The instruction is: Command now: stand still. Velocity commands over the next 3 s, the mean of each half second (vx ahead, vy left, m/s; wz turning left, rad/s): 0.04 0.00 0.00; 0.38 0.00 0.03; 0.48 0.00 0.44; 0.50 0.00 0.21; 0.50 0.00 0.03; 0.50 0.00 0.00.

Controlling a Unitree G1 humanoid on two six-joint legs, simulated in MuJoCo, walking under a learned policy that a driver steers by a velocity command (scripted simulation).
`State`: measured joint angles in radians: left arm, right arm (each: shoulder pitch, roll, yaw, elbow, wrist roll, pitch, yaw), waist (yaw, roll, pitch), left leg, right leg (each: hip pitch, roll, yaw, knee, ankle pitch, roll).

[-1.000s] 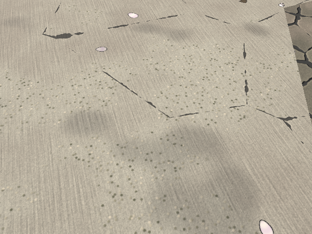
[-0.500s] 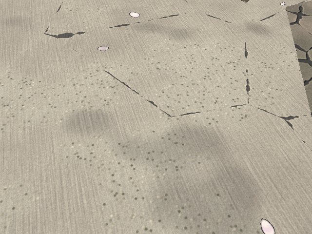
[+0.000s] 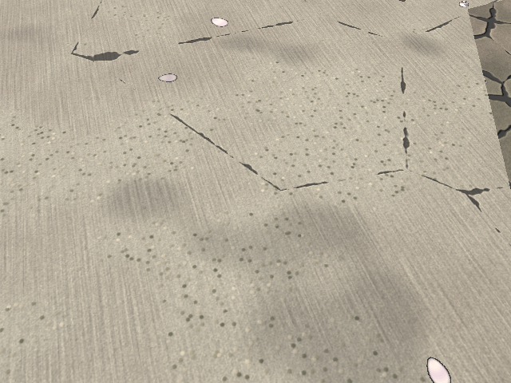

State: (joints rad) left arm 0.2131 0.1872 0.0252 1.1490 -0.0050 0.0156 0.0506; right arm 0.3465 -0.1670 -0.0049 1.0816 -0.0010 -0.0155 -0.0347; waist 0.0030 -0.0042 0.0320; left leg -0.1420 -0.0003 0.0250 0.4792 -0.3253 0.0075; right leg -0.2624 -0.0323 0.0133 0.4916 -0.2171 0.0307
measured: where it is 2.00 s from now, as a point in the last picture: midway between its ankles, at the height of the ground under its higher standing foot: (228, 276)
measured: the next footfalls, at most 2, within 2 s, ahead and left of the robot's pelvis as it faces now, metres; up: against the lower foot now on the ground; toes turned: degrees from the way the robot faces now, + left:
left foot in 1.12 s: +0.48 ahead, +0.09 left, +0.00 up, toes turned +7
right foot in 1.62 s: +0.79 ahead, -0.04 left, +0.00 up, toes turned +22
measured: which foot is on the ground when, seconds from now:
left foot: down 0.00-0.62, up 0.64-1.00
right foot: down 0.00-1.00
